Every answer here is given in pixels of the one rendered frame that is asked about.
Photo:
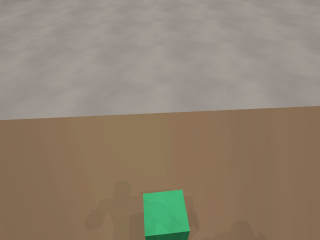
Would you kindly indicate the carton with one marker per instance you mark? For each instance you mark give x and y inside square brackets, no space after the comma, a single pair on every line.
[165,216]

